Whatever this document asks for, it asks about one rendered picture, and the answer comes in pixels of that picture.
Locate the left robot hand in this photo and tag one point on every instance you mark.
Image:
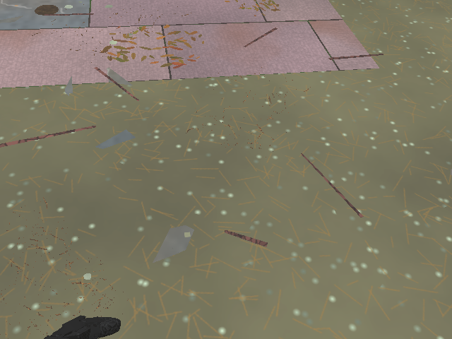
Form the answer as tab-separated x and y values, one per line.
87	328

